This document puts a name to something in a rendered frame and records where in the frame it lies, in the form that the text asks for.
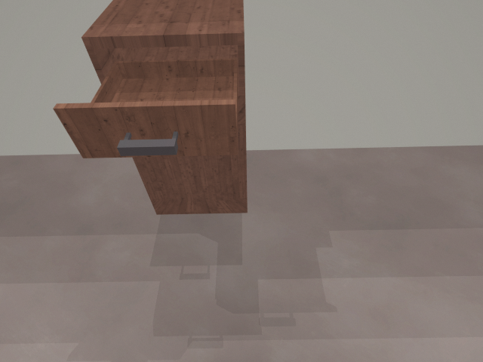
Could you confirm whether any drawer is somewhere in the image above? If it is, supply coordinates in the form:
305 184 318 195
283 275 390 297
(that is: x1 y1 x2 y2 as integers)
54 58 238 158

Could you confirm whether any cabinet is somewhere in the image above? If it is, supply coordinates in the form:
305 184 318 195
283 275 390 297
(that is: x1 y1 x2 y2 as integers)
82 0 248 215

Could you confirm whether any handle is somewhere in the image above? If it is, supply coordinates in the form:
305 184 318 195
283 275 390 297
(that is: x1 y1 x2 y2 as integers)
117 131 178 156

